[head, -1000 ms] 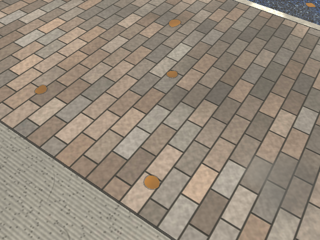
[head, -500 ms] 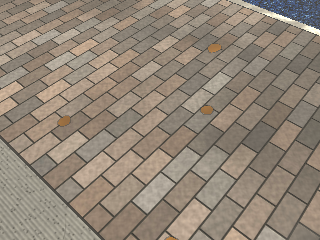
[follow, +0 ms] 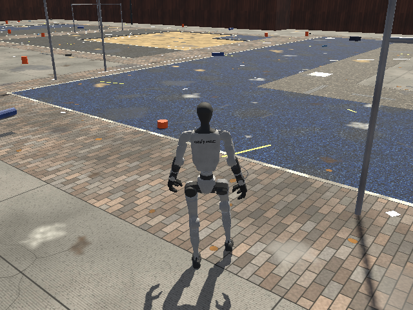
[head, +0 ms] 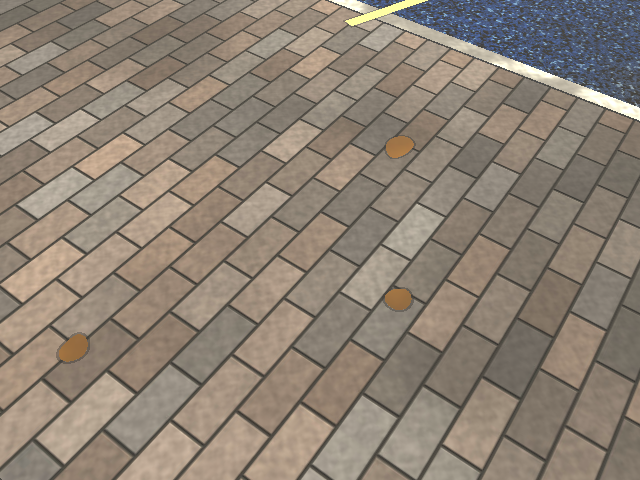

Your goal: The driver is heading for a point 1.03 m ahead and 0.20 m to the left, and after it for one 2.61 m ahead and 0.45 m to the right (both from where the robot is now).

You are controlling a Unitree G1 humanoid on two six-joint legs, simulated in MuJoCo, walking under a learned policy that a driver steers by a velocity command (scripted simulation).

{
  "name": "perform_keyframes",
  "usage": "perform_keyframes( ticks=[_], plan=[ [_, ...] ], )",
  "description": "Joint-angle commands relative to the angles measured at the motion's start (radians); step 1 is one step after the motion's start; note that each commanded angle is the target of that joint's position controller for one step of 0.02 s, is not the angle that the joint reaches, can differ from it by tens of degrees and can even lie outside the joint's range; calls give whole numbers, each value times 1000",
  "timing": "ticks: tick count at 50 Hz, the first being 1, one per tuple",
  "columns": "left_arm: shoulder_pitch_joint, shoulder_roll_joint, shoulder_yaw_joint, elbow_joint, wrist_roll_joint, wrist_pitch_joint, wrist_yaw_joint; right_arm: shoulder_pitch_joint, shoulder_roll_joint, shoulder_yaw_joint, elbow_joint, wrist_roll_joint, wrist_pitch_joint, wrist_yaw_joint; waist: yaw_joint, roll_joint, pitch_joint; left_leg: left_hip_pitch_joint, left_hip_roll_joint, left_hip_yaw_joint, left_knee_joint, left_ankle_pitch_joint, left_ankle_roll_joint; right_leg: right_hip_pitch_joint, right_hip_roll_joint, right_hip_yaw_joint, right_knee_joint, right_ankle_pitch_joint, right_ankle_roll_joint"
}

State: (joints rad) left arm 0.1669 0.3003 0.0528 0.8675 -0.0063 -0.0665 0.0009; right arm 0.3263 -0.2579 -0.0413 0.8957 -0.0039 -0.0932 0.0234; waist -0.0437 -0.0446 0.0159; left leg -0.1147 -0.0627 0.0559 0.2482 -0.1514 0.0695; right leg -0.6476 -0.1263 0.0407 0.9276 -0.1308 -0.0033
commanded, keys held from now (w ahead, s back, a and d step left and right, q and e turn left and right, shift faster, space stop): w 0.24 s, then w+q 0.14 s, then q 0.62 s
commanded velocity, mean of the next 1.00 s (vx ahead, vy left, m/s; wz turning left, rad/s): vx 0.30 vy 0.00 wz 0.32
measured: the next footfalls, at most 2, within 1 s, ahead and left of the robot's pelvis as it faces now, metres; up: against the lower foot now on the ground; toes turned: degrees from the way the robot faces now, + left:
right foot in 0.26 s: +0.34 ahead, -0.15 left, +0.00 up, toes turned -2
left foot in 0.76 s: +0.50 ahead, +0.08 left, +0.00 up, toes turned +15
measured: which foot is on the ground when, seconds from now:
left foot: down 0.00-0.28, up 0.30-0.74, down 0.76-1.00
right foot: up 0.00-0.24, down 0.26-0.76, up 0.78-1.00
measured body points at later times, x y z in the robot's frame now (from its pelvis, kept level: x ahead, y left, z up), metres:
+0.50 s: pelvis +0.28 -0.07 +0.00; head +0.31 -0.07 +0.44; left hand +0.33 +0.21 -0.13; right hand +0.39 -0.34 -0.13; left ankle +0.30 +0.10 -0.67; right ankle +0.30 -0.15 -0.75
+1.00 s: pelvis +0.41 -0.02 -0.01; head +0.45 +0.01 +0.43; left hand +0.48 +0.29 -0.13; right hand +0.64 -0.25 -0.10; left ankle +0.47 +0.07 -0.75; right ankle +0.48 -0.18 -0.69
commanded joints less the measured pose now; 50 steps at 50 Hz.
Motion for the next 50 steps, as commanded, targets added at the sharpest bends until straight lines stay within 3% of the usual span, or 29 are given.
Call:
perform_keyframes(
  ticks=[1, 6, 9, 11, 12, 13, 14, 15, 16, 17, 18, 19, 21, 24, 27, 29, 32, 34, 36, 37, 38, 39, 40, 41, 42, 43, 44, 46, 50],
  plan=[
    [-43, 30, 4, -62, 3, -11, -5, -29, -158, -33, -49, 5, -10, -17, 19, 102, 25, -12, 246, -137, -143, 217, 138, -17, -3, -4, -173, 169, 13],
    [-201, 22, -7, -112, -8, -24, -26, 66, -175, -39, 5, 17, 5, -26, -33, 96, 66, 84, 273, -117, -131, 183, 129, 1, 39, -32, -367, 239, -1],
    [-239, 40, -4, -139, -11, -34, -43, 79, -183, -46, 25, 22, 23, -33, -21, 102, 69, 196, 322, -131, -70, 259, 115, -18, 47, -21, -418, 154, -36],
    [-190, 67, 6, -130, -10, -37, -48, 60, -195, -52, 25, 23, 32, -37, 18, 122, 31, 232, 330, -129, 3, 421, 96, 75, 76, -44, -434, 79, -62],
    [-110, 90, 20, -109, -9, -38, -46, 40, -201, -53, 21, 22, 38, -38, 66, 133, -21, 225, 310, -109, 99, 585, 81, 200, 110, -75, -449, 65, -81],
    [43, 134, 45, -61, -6, -38, -38, 41, -177, -43, 17, 18, 44, -38, 136, 114, -116, 152, 256, -84, 282, 637, 55, 433, 121, -81, -457, 90, -111],
    [226, 206, 66, -27, 8, -36, -25, 53, -139, -23, -8, -1, 42, -38, 194, 12, -267, -69, 191, -53, 588, 359, 23, 755, -60, 118, -421, 106, -173],
    [269, 255, 76, -6, 5, -28, -28, 190, 0, 14, -6, 5, 22, -26, 121, -245, -384, -473, 1, -65, 925, -368, -39, 1074, -281, 575, -522, -102, -319],
    [257, 153, 49, -18, -2, -31, -26, 118, -117, -12, 5, 32, 3, -25, 169, -128, -340, -570, 40, -209, 1037, -439, -23, 1020, -267, 622, -602, -225, -280],
    [180, 119, 37, -27, 0, -35, -22, 27, -169, -31, -29, 58, -8, -24, 156, -94, -194, -624, 87, -199, 1046, -349, -9, 887, -243, 469, -632, -198, -235],
    [102, 98, 30, -37, 4, -39, -21, -15, -164, -31, -38, 56, -9, -31, 120, -29, -119, -588, 140, -173, 1003, -253, -12, 747, -209, 355, -667, -116, -210],
    [54, 66, 23, -38, 8, -45, -23, -32, -153, -38, -38, 42, -3, -36, 95, -18, -61, -554, 169, -170, 954, -191, -19, 642, -176, 267, -706, -53, -197],
    [0, 39, 17, -33, 27, -55, -25, 22, -110, -41, -20, 38, 27, -40, 40, -47, -30, -432, 188, -174, 913, -149, -38, 513, -134, 117, -739, 222, -181],
    [-28, 76, 27, -18, 30, -59, -11, 15, -78, -42, -51, 26, 60, -45, 1, -35, -4, -441, 176, -141, 840, -99, -74, 449, -125, -48, -731, 573, -194],
    [-44, 100, 32, -16, 26, -37, 17, -53, -60, -37, -94, 15, 65, -32, 13, -33, -9, -418, 170, -84, 627, 69, -88, 447, -86, -168, -731, 576, -180],
    [-25, 116, 35, -10, 21, -21, 32, -121, -49, -32, -125, 14, 64, -16, 45, -24, -21, -398, 157, -51, 516, 154, -85, 487, -88, -200, -717, 573, -180],
    [-1, 137, 42, 2, 4, 9, 41, -172, -67, -39, -170, 12, 70, 5, 63, -16, -34, -412, 144, -34, 426, 141, -69, 595, -129, -204, -660, 558, -176],
    [-10, 149, 48, -1, -10, 29, 45, -178, -87, -48, -196, 9, 76, 19, 52, -27, -32, -411, 131, -23, 397, 59, -43, 638, -156, -200, -594, 569, -160],
    [-38, 155, 55, -15, -22, 47, 52, -122, -116, -63, -202, 9, 76, 27, 16, -34, -52, -343, 89, 9, 347, -8, -7, 649, -153, -205, -458, 653, -130],
    [-46, 142, 52, -22, -24, 55, 55, -41, -141, -79, -186, 10, 70, 25, -27, -3, -90, -228, 50, 27, 255, 72, 24, 625, -110, -232, -311, 641, -94],
    [6, 126, 46, -25, -5, 55, 50, 28, -221, -107, -180, 5, 64, 6, -48, 119, -148, -42, 100, -96, 192, 450, 75, 505, -29, -247, -91, 429, -24],
    [51, 32, 18, -56, 52, 48, 34, 21, -316, -122, -197, -4, 71, -18, 34, 362, -213, 207, 338, -432, 266, 981, 225, 179, 134, -237, 233, -451, 50],
    [68, 60, 15, -61, 29, 37, 17, 17, -283, -104, -230, -23, 64, -10, 15, 299, -399, 305, 452, -699, 186, 758, 381, 61, 211, -2, 435, -608, 58],
    [4, 111, 28, -65, -6, 35, 9, -45, -237, -95, -257, -13, 60, -3, -5, 175, -344, 246, 410, -618, 146, 603, 340, 11, 161, 62, 454, -533, 38],
    [-42, 109, 29, -76, -12, 39, 12, -106, -203, -87, -263, 8, 60, -8, 13, 105, -240, 147, 356, -522, 126, 454, 277, -14, 127, 56, 400, -445, 31],
    [-62, 106, 32, -69, 2, 47, 24, -144, -177, -79, -268, 20, 66, -15, 31, 48, -174, 45, 318, -469, 103, 341, 229, -1, 98, 53, 323, -386, 34],
    [-70, 117, 37, -74, 10, 57, 32, -165, -169, -76, -273, 18, 73, -24, 49, 67, -143, -41, 286, -441, 82, 270, 207, 49, 88, 56, 251, -347, 35],
    [-49, 95, 35, -70, 10, 66, 35, -172, -179, -79, -287, -2, 83, -35, 67, 123, -137, -109, 240, -409, 61, 243, 187, 124, 115, 36, 144, -302, 45],
    [-58, 71, 27, -68, 8, 69, 43, -155, -210, -93, -300, 5, 94, -55, 49, 146, -161, -120, 218, -419, 61, 140, 175, 169, 136, 45, -30, -245, 77]
  ],
)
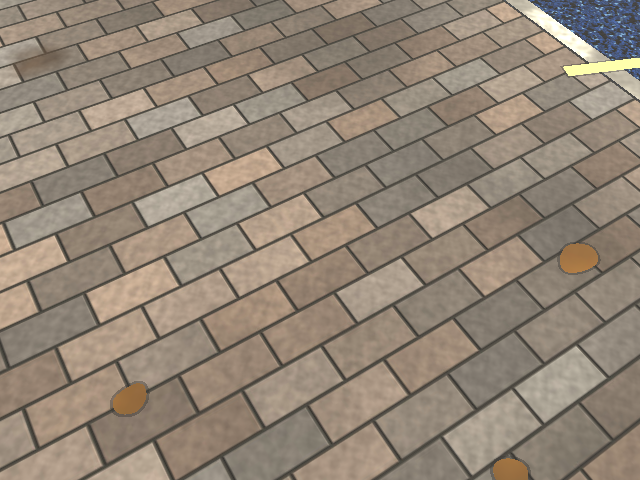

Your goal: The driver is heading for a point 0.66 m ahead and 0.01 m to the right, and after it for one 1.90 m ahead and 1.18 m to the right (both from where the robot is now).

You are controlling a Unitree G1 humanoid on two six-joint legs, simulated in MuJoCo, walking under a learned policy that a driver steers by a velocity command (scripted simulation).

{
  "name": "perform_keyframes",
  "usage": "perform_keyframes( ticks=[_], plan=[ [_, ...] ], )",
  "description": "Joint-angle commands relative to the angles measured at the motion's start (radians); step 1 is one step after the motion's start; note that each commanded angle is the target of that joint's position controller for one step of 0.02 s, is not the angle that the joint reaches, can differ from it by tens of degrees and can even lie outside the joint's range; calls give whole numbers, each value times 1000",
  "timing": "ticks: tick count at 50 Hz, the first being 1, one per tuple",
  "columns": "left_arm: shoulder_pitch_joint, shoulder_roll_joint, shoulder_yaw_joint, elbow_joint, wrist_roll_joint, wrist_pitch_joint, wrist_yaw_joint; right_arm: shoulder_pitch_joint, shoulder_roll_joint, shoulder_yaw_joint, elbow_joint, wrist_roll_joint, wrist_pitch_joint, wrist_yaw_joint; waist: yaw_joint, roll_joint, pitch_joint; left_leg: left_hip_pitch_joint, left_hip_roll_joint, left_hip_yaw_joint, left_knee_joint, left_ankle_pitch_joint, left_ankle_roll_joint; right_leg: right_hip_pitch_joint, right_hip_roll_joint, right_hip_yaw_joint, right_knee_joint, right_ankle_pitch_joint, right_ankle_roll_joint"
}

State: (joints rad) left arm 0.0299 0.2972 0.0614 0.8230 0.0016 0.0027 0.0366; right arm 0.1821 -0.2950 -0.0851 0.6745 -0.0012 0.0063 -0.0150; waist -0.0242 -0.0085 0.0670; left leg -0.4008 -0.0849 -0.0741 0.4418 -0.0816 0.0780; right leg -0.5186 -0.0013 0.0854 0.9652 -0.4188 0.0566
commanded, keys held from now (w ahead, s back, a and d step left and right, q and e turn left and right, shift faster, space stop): q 0.08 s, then no key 0.66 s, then w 0.26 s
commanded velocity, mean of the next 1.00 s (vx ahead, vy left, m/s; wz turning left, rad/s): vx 0.06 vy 0.00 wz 0.18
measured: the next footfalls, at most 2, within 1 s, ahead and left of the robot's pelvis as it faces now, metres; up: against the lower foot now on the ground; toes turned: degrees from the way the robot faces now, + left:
right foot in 0.22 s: +0.09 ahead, -0.16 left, +0.00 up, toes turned +10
left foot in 0.52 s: +0.02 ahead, +0.10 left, +0.00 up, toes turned +6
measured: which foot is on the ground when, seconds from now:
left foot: down 0.00-0.22, up 0.24-0.50, down 0.52-0.98, up 1.00-1.00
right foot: up 0.00-0.20, down 0.22-1.00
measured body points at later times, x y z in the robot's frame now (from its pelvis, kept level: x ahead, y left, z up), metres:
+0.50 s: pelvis +0.02 -0.05 +0.00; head +0.05 -0.06 +0.45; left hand +0.08 +0.23 -0.11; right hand +0.21 -0.29 -0.11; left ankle -0.02 +0.09 -0.72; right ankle +0.05 -0.17 -0.74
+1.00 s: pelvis +0.05 -0.05 -0.01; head +0.06 -0.07 +0.44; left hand +0.07 +0.24 -0.12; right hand +0.16 -0.30 -0.14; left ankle -0.02 +0.09 -0.73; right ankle +0.06 -0.14 -0.74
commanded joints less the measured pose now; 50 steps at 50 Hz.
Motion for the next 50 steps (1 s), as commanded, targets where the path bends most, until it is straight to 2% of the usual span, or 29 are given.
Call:
perform_keyframes(
  ticks=[1, 4, 7, 10, 11, 12, 13, 14, 16, 17, 20, 22, 24, 26, 27, 28, 29, 30, 33, 37, 39, 41, 43, 44, 46, 47, 48, 49, 50],
  plan=[
    [73, 76, 19, -25, -1, 1, 7, -17, -174, -50, -83, 4, -1, -20, 25, 119, -209, 152, 233, -299, -138, 3, 159, 52, 15, 3, -97, 63, 20],
    [58, 84, 22, -32, -5, -4, 2, -30, -167, -48, -93, 0, 11, -22, 14, 154, -185, 122, 214, -345, -152, -155, 137, 84, 25, 10, -179, 83, 19],
    [86, 94, 24, -26, -8, -19, -10, -29, -150, -39, -95, -4, 19, -21, 7, 179, -193, 150, 224, -369, -123, -139, 125, 134, 16, -5, -271, 81, 2],
    [157, 92, 26, -5, -1, -32, -29, -21, -129, -25, -88, 7, 32, -24, 43, 162, -184, 112, 181, -343, -51, -113, 71, 291, 6, -42, -528, 220, -51],
    [170, 143, 35, -9, 19, -33, -30, 16, -99, -14, -82, 3, 32, -25, 30, 60, -169, 42, 119, -278, 53, -208, 18, 351, -121, 74, -616, 242, -98],
    [136, 229, 50, -20, 35, -26, -22, 45, -70, -8, -103, 3, 25, -22, -28, -200, -131, -108, -49, -94, 238, -419, -41, 376, -303, 293, -670, 377, -222],
    [128, 195, 44, -33, 57, -29, -22, -8, -141, -28, -115, -7, 11, -22, 21, -258, -115, -127, -37, -85, 441, -532, -84, 274, -406, 434, -712, 396, -348],
    [86, 170, 37, -54, 46, -34, -17, -7, -188, -46, -95, 1, 9, -20, 17, -174, -102, -122, -24, -118, 577, -484, -94, 267, -365, 374, -700, 397, -338],
    [42, 124, 24, -58, 5, -35, -11, 37, -142, -41, -50, -1, 25, -24, -4, -123, -92, -137, -17, -117, 662, -397, -128, 309, -264, 227, -657, 419, -260],
    [47, 101, 14, -53, -2, -35, -10, 46, -108, -31, -41, -3, 31, -24, -3, -117, -87, -130, -10, -118, 669, -371, -143, 323, -246, 194, -645, 461, -255],
    [79, 84, 4, -29, 3, -22, -10, 1, -42, 0, -47, 3, 27, -19, 21, -150, -100, -43, 47, -21, 425, -339, -167, 373, -183, 98, -622, 502, -237],
    [123, 117, 11, -12, 4, -11, -10, -46, -25, 13, -55, 8, 21, -15, 63, -189, -110, 50, 67, 34, 247, -357, -170, 386, -186, 100, -604, 543, -244],
    [136, 138, 13, -3, -6, -5, -13, -10, -51, 4, -29, 18, 21, -15, 50, -183, -113, 145, 61, 60, 43, -228, -156, 388, -191, 115, -575, 573, -241],
    [176, 119, 5, 16, -15, -19, -20, 18, -86, -1, -7, 7, 23, -19, 41, -136, -110, 295, 92, 13, -136, -4, -110, 328, -176, 116, -571, 538, -179],
    [181, 99, -5, 12, 5, -35, -29, 33, -135, -8, -11, -3, 25, -28, 54, -47, -150, 396, 175, -64, -78, 217, -79, 267, -144, 76, -535, 477, -129],
    [216, 77, -7, 17, 13, -50, -40, 23, -171, -16, 9, -6, 29, -24, 99, 93, -169, 372, 193, -70, 6, 220, -27, 262, -64, -11, -552, 340, -80],
    [157, 88, -9, 25, 16, -52, -40, 12, -106, -5, 4, -11, 25, -11, 51, 75, -165, 303, 170, -63, -7, 90, -14, 317, -43, -43, -532, 282, -41],
    [118, 91, -7, 25, 12, -48, -39, 10, -71, 6, 12, -20, 19, -4, 41, 61, -136, 262, 160, -63, -25, 17, -23, 321, -38, -50, -521, 268, -29],
    [115, 77, -9, 39, 9, -23, -24, 5, -71, 12, 32, -18, -1, -2, 49, 89, -68, 182, 146, -57, -42, -31, -46, 323, -40, -48, -512, 283, -38],
    [123, 72, -7, 72, 7, -14, -16, 15, -64, 19, 58, -14, -13, -6, 50, 70, -45, 152, 140, -57, -50, -77, -52, 334, -39, -47, -515, 277, -35],
    [134, 65, -6, 94, 0, -11, -14, 49, -85, 12, 80, -7, -9, -12, 37, 85, -47, 154, 133, -72, -84, -368, -28, 299, 8, -101, -464, 84, -37],
    [100, 61, -4, 78, -11, -23, -14, 95, -136, -1, 88, 2, -7, -15, 4, 165, 18, 140, 229, -234, -195, -704, 50, 156, 45, -153, -321, -51, -47],
    [74, 61, -1, 55, -27, -52, -25, 114, -156, -7, 98, 9, -23, -19, -3, 216, 81, 115, 349, -413, -278, -757, 131, 74, 0, -105, -195, -44, -85],
    [84, 67, 4, 56, -34, -66, -33, 101, -146, -5, 98, 10, -33, -20, 7, 220, 88, 135, 369, -429, -278, -704, 142, 43, -25, -83, -173, -69, -108],
    [135, 59, 3, 77, -39, -90, -50, 41, -130, -1, 83, 26, -39, -16, 51, 186, 68, 131, 338, -341, -247, -582, 112, 137, -39, -92, -317, -55, -146],
    [213, 56, 7, 117, -35, -98, -56, -9, -126, 0, 73, 33, -37, -13, 96, 160, 36, 61, 283, -253, -210, -510, 80, 312, -13, -129, -445, 89, -149],
    [294, 65, 17, 163, -25, -98, -58, -21, -105, 5, 69, 26, -36, -12, 125, 124, 2, 6, 223, -176, -127, -441, 50, 453, 15, -136, -488, 181, -130],
    [389, 96, 26, 192, -15, -98, -57, -33, -49, 21, 58, 15, -41, -9, 150, 9, -35, -71, 149, -74, 76, -363, 5, 566, -76, 12, -561, 117, -142],
    [473, 211, 48, 198, -14, -102, -57, -39, 0, 31, 17, 16, -55, -12, 153, -262, -55, -259, 28, 65, 388, -402, -67, 664, -294, 422, -741, -87, -254]
  ],
)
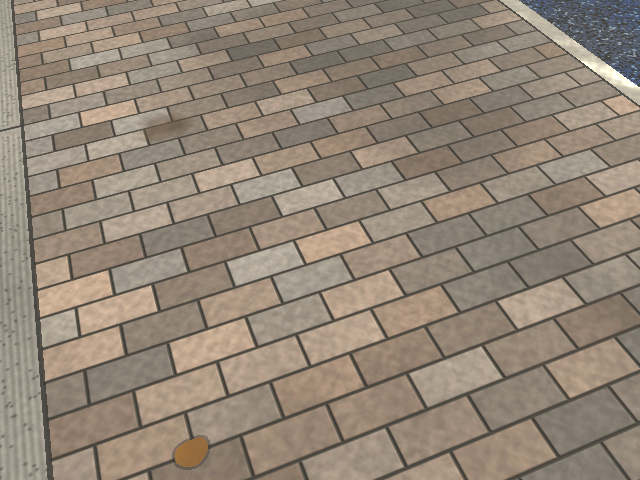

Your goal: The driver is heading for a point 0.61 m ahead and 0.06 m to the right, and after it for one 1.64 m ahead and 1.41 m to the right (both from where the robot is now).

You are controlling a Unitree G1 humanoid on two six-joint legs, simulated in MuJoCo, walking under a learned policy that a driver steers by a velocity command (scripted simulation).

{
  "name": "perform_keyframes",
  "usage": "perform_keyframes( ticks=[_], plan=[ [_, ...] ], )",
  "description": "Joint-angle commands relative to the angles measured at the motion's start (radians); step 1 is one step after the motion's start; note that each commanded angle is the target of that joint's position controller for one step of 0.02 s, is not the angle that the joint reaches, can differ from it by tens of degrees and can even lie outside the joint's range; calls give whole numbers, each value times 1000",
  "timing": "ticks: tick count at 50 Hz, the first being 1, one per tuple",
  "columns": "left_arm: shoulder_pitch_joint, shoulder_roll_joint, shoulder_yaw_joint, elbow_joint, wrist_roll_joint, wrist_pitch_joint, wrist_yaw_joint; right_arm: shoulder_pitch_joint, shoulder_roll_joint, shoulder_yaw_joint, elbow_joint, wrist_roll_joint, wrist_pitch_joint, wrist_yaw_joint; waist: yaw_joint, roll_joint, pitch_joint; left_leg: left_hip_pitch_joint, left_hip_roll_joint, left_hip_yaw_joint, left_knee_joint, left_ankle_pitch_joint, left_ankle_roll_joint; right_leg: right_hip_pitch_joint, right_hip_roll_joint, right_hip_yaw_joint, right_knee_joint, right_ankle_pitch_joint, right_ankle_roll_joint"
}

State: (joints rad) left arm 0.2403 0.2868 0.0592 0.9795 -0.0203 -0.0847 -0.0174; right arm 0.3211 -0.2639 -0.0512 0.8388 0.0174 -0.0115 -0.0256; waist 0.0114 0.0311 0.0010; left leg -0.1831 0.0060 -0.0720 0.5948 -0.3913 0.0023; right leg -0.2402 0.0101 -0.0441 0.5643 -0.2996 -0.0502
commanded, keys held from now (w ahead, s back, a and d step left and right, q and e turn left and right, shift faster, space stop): w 0.56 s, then w+e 0.44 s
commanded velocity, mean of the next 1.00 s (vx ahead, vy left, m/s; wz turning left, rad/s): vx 0.46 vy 0.00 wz -0.14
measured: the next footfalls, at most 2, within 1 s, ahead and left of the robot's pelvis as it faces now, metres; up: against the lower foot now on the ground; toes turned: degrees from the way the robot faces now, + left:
left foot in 0.46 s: +0.39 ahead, +0.14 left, +0.00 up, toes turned +1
right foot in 1.00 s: +0.68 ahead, -0.12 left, +0.00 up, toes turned -14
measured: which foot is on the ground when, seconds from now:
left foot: up 0.00-0.44, down 0.46-1.00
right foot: down 0.00-0.48, up 0.50-0.98, down 1.00-1.00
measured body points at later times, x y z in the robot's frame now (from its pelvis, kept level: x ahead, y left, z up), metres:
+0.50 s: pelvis +0.23 +0.04 -0.01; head +0.27 +0.04 +0.43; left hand +0.15 +0.30 -0.15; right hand +0.48 -0.19 -0.09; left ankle +0.35 +0.13 -0.73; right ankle +0.01 -0.09 -0.70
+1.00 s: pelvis +0.52 +0.00 -0.01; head +0.55 -0.02 +0.44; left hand +0.76 +0.20 -0.10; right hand +0.48 -0.28 -0.15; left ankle +0.36 +0.14 -0.73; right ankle +0.64 -0.11 -0.73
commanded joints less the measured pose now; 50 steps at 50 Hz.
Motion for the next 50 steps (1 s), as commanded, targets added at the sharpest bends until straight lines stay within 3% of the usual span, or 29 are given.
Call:
perform_keyframes(
  ticks=[1, 2, 4, 6, 9, 12, 16, 19, 21, 22, 23, 24, 25, 26, 27, 28, 29, 31, 34, 37, 40, 45, 46, 48, 49, 50],
  plan=[
    [240, 210, 40, 29, 24, -24, -11, -179, -90, -19, -155, 23, -53, -6, 107, -284, 50, -583, -49, -16, 429, -205, 14, 344, -410, 771, -420, -318, -241],
    [167, 159, 24, 3, 20, -32, -7, -156, -113, -25, -142, 37, -65, 0, 67, -194, 112, -646, 14, -56, 509, -117, 36, 321, -395, 704, -417, -353, -229],
    [107, 130, 12, -25, 13, -33, -4, -151, -111, -30, -118, 16, -80, 11, 43, -132, 117, -664, 74, -20, 492, 62, 58, 317, -319, 520, -421, -219, -161],
    [131, 88, -5, -21, 18, -26, -2, -182, -100, -33, -119, 1, -81, 24, 47, -131, 90, -611, 97, 8, 423, 177, 48, 311, -256, 372, -431, 1, -123],
    [183, 101, -8, -9, 19, -15, 11, -235, -60, -24, -135, -3, -73, 35, 59, -118, 77, -596, 88, 59, 308, 268, 7, 309, -221, 247, -436, 255, -129],
    [194, 123, -7, -12, 20, -4, 24, -336, -29, -7, -168, 3, -75, 44, 80, -113, 101, -520, 68, 89, 117, 382, -15, 237, -198, 168, -458, 308, -121],
    [246, 129, -6, 4, 10, 3, 29, -440, -37, 1, -200, 12, -81, 64, 99, -117, 149, -454, 43, 106, -21, 456, -4, 224, -226, 138, -474, 301, -130],
    [246, 139, 4, 7, 2, 12, 30, -463, -64, -3, -217, 13, -89, 78, 68, -123, 147, -435, 35, 94, -77, 405, 39, 314, -270, 128, -418, 430, -114],
    [224, 166, 16, -2, 5, 19, 31, -379, -109, -22, -199, 8, -90, 76, 2, -151, 62, -287, -12, 122, -79, 346, 76, 358, -274, 108, -290, 770, -93],
    [207, 169, 17, -8, 10, 27, 32, -240, -145, -43, -159, 8, -88, 68, -76, -156, -30, -107, -43, 146, -86, 342, 107, 339, -246, 78, -129, 934, -74],
    [199, 154, 11, -21, 18, 32, 34, -55, -185, -63, -107, 8, -82, 55, -159, -144, -147, 174, -1, 101, -63, 349, 144, 197, -206, 59, 92, 879, -43],
    [293, 45, -21, -51, 31, 21, 27, 90, -280, -84, -76, -21, -76, 47, -141, 66, -332, 594, 270, -295, -56, 219, 273, -175, -79, 27, 488, 439, 7],
    [325, 0, -37, -32, 12, -4, 19, 109, -232, -67, -54, -11, -73, 53, -122, 222, -454, 671, 402, -697, -268, 11, 358, -353, 48, 135, 725, -242, 26],
    [212, 116, -3, -69, -19, -26, 13, 29, -168, -45, -56, -3, -75, 55, -124, 151, -267, 524, 358, -611, -322, -70, 297, -461, -19, 185, 801, -219, 6],
    [117, 139, 3, -101, -35, -37, 13, -52, -138, -35, -66, -4, -77, 53, -98, 95, -129, 359, 320, -453, -346, -10, 262, -477, -69, 148, 781, -134, -8],
    [82, 120, 3, -108, -25, -38, 19, -114, -116, -28, -67, -12, -84, 57, -60, 16, -48, 201, 279, -336, -381, 113, 244, -441, -113, 127, 714, -52, -5],
    [97, 108, 10, -99, -13, -26, 24, -155, -86, -21, -69, -23, -94, 60, -20, 24, -26, 109, 242, -241, -406, 199, 225, -379, -148, 134, 656, -1, -2],
    [148, 57, 6, -82, -9, 5, 25, -176, -74, -21, -52, -25, -106, 63, 18, 44, -14, 4, 217, -145, -462, 247, 225, -297, -170, 138, 615, 28, 11],
    [81, 54, 9, -119, -7, 31, 32, -147, -105, -29, -12, -31, -121, 53, 20, 31, 46, -47, 220, -40, -515, 299, 231, -375, -174, 159, 527, 113, 35],
    [0, 58, 12, -153, 0, 22, 23, -117, -125, -32, 9, -33, -120, 36, -2, 11, 62, -4, 200, 57, -521, 370, 208, -431, -150, 170, 351, 304, 42],
    [-109, 34, 0, -193, 5, 12, 3, -91, -147, -32, 20, -27, -115, 25, -44, -6, 78, 23, 188, 146, -530, 406, 181, -393, -128, 94, 172, 434, 40],
    [-244, 27, -12, -286, 1, 11, -31, 5, -172, -40, 62, -10, -75, 17, -93, -19, 105, 267, 258, 190, -442, 522, 163, -496, -108, 47, 48, 337, 4],
    [-251, 34, -10, -304, 0, 12, -39, 5, -179, -43, 62, -7, -64, 15, -86, -10, 99, 305, 270, 199, -403, 599, 154, -495, -97, 29, 39, 282, -8],
    [-204, 68, 6, -321, -1, 16, -49, -20, -208, -50, 48, -7, -45, 7, -42, 31, 39, 337, 273, 231, -267, 938, 128, -383, -37, -34, 39, 171, -44],
    [-113, 100, 25, -309, -2, 20, -49, -31, -218, -53, 39, -10, -34, 1, 12, 50, -24, 327, 263, 249, -126, 1091, 114, -258, 6, -61, 42, 132, -67],
    [47, 152, 57, -273, -6, 22, -41, -45, -212, -49, 29, -9, -26, -6, 97, 35, -108, 243, 226, 277, 88, 1101, 82, -30, 49, -63, -12, 176, -104]
  ],
)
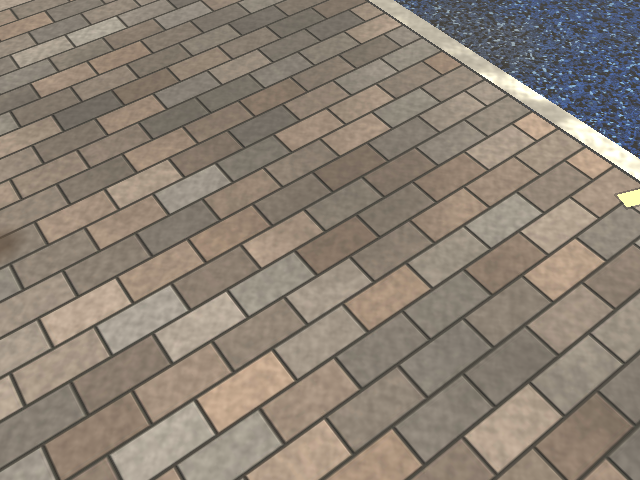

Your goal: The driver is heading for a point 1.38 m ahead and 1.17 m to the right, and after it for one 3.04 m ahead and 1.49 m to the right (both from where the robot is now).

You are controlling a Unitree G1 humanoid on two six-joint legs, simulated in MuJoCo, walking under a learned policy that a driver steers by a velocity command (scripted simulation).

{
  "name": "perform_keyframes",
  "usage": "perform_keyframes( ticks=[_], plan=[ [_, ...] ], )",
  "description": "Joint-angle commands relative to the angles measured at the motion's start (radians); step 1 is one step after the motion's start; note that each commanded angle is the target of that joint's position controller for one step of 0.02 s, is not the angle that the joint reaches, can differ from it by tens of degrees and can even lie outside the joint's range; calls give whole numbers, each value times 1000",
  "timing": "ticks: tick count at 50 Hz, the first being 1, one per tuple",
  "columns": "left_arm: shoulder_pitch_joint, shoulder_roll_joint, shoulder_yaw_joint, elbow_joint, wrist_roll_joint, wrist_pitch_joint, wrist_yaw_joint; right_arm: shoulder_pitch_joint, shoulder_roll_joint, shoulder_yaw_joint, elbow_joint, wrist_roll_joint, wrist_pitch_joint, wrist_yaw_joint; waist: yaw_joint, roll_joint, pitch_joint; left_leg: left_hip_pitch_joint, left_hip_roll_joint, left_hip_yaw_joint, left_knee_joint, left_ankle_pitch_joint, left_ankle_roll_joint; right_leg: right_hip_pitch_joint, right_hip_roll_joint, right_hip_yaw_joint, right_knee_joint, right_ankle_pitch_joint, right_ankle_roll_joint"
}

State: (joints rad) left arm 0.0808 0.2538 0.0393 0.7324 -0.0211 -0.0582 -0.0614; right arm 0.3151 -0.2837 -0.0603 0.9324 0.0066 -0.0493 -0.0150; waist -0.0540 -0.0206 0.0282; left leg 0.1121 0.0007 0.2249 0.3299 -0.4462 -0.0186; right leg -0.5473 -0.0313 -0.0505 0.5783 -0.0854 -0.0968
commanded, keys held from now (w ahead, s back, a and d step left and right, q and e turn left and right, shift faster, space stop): w+e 1.00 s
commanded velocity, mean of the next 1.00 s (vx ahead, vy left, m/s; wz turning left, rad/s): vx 0.50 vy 0.00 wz -0.58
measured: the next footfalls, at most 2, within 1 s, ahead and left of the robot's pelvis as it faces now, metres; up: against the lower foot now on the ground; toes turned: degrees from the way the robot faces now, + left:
left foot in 0.50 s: +0.49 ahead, +0.07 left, +0.00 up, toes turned -21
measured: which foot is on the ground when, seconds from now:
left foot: down 0.00-0.00, up 0.02-0.48, down 0.50-1.00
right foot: down 0.00-0.50, up 0.52-1.00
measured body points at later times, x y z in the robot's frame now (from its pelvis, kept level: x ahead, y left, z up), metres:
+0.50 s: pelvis +0.31 +0.00 +0.00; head +0.33 -0.02 +0.45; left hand +0.42 +0.28 -0.10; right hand +0.46 -0.30 -0.07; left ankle +0.46 +0.08 -0.72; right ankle +0.14 -0.09 -0.72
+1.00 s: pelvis +0.54 -0.11 +0.00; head +0.57 -0.14 +0.45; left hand +0.87 -0.06 -0.06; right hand +0.38 -0.36 -0.12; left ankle +0.46 +0.08 -0.72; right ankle +0.60 -0.27 -0.71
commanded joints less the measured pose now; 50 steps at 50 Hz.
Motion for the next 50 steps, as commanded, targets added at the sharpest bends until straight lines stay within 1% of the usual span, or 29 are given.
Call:
perform_keyframes(
  ticks=[1, 2, 3, 4, 5, 6, 7, 9, 11, 16, 18, 21, 23, 24, 25, 26, 27, 28, 29, 30, 31, 33, 35, 39, 42, 46, 48, 49, 50],
  plan=[
    [367, 280, 112, 2, -5, 6, 26, -17, -159, -23, -92, -16, 3, -20, 215, -37, -251, -306, 185, -12, 672, 848, 61, 599, -53, 186, -41, -27, -126],
    [341, 352, 119, -10, -8, 2, 28, 78, -10, 23, -134, -36, -34, 5, 94, -250, -346, -755, -49, -135, 993, -101, 2, 921, -284, 770, -156, -205, -317],
    [375, 259, 94, -27, 1, -5, 28, -33, -111, 5, -142, 4, -77, 23, 175, -131, -404, -871, -30, -327, 1079, -132, 26, 973, -305, 872, -261, -253, -312],
    [336, 215, 82, -26, 9, -12, 31, -121, -143, -4, -174, 35, -100, 31, 179, -92, -261, -941, 19, -327, 1054, -37, 51, 879, -272, 713, -273, -172, -262],
    [270, 195, 76, -40, 6, -17, 32, -142, -131, 1, -178, 25, -110, 27, 136, 6, -176, -908, 64, -319, 966, 47, 59, 726, -228, 589, -276, -64, -229],
    [203, 167, 68, -59, 11, -16, 34, -146, -135, -7, -169, 3, -108, 20, 95, 38, -118, -842, 93, -313, 877, 92, 50, 586, -191, 499, -292, 49, -208],
    [166, 146, 58, -79, 23, -17, 37, -127, -140, -13, -168, -4, -95, 20, 59, 18, -103, -772, 112, -320, 840, 118, 41, 500, -167, 454, -316, 122, -204],
    [155, 155, 61, -88, 16, -18, 43, -104, -119, -13, -174, -16, -70, 20, 32, 7, -83, -730, 114, -304, 761, 141, 6, 408, -145, 405, -350, 200, -214],
    [177, 182, 69, -85, 9, -19, 57, -149, -96, -7, -196, -25, -56, 15, 36, 0, -52, -734, 102, -283, 646, 221, -31, 341, -118, 344, -369, 232, -208],
    [250, 203, 78, -68, 2, -3, 76, -332, -62, 9, -254, -13, -63, 24, 110, -51, -26, -626, 23, -259, 270, 546, -49, 272, -44, 285, -348, 79, -124],
    [283, 202, 79, -54, -3, 0, 76, -370, -79, 5, -274, -2, -68, 29, 123, -64, -23, -605, 9, -279, 214, 561, -40, 303, -65, 333, -321, 27, -112],
    [291, 189, 79, -50, -5, 9, 83, -360, -123, -12, -281, 1, -81, 38, 103, -88, -28, -590, 10, -315, 153, 470, -9, 407, -107, 425, -232, 1, -94],
    [269, 180, 78, -58, -1, 18, 85, -274, -144, -27, -260, 1, -91, 36, 53, -114, -50, -483, 2, -294, 119, 400, 27, 425, -101, 455, -152, 52, -72],
    [261, 147, 65, -68, 3, 19, 82, -176, -171, -42, -240, -9, -97, 31, 4, -102, -118, -319, 30, -302, 103, 398, 60, 395, -49, 424, -32, 92, -42],
    [268, 90, 42, -88, 19, 17, 79, -28, -225, -56, -229, -24, -98, 22, -53, 2, -262, -61, 196, -460, 124, 332, 119, 272, 18, 341, 242, -50, -4],
    [420, 30, 24, -118, -11, 6, 77, 52, -300, -75, -194, -31, -82, 26, 20, 358, -370, 250, 414, -942, 30, 119, 289, -99, 150, 221, 569, -509, 64],
    [416, 141, 39, -88, -24, 6, 81, 31, -204, -57, -207, -4, -77, 32, -4, 263, -313, 222, 425, -1027, -21, -105, 277, -227, 65, 248, 705, -494, 76],
    [302, 199, 56, -97, -17, 11, 81, -12, -139, -39, -221, -1, -70, 27, -33, 163, -185, 103, 379, -854, -34, -85, 228, -257, 29, 229, 734, -397, 82],
    [243, 195, 58, -109, -6, 16, 83, -61, -122, -31, -226, -12, -63, 25, -19, 96, -113, -22, 335, -716, -45, 52, 200, -224, -7, 196, 714, -323, 88],
    [204, 183, 60, -123, 5, 16, 80, -89, -101, -24, -218, -17, -59, 24, -4, 92, -56, -116, 296, -621, -66, 166, 193, -204, -33, 193, 666, -276, 89],
    [208, 164, 61, -128, -1, 20, 73, -100, -91, -19, -212, -24, -60, 21, 19, 118, -40, -176, 269, -544, -90, 235, 183, -158, -59, 190, 637, -246, 86],
    [215, 122, 54, -136, -11, 30, 66, -98, -90, -22, -197, -16, -67, 21, 31, 137, -30, -217, 251, -449, -134, 305, 193, -135, -77, 164, 594, -227, 89],
    [182, 101, 48, -158, -6, 37, 65, -91, -117, -32, -180, -11, -73, 21, 33, 114, -14, -221, 263, -385, -163, 384, 213, -170, -88, 157, 537, -187, 97],
    [116, 88, 41, -176, -3, 31, 51, -91, -148, -40, -159, -11, -65, 18, 19, 90, -4, -184, 248, -240, -175, 513, 202, -182, -90, 131, 352, -3, 104],
    [12, 68, 30, -201, -2, 20, 31, -62, -167, -41, -140, -6, -53, 13, -21, 78, 25, -161, 235, -149, -170, 542, 177, -141, -71, 72, 190, 109, 90],
    [-74, 73, 31, -244, -7, 19, 6, -13, -202, -50, -114, 12, -29, 12, -36, 81, 55, -57, 272, -95, -127, 651, 156, -125, -43, 15, 74, 46, 52],
    [-43, 106, 47, -251, -1, 24, 2, -18, -233, -59, -115, 21, -16, 6, 6, 112, 17, -14, 278, -57, -16, 963, 137, -32, 13, -34, 53, -56, 12],
    [21, 134, 63, -240, 2, 28, 3, -22, -249, -64, -117, 24, -9, 1, 50, 128, -28, -7, 274, -40, 96, 1123, 128, 61, 51, -58, 48, -103, -13],
    [158, 174, 88, -206, 1, 32, 9, -36, -250, -64, -123, 28, -2, -4, 133, 115, -101, -56, 253, -15, 275, 1172, 107, 248, 92, -70, -7, -67, -47]
  ],
)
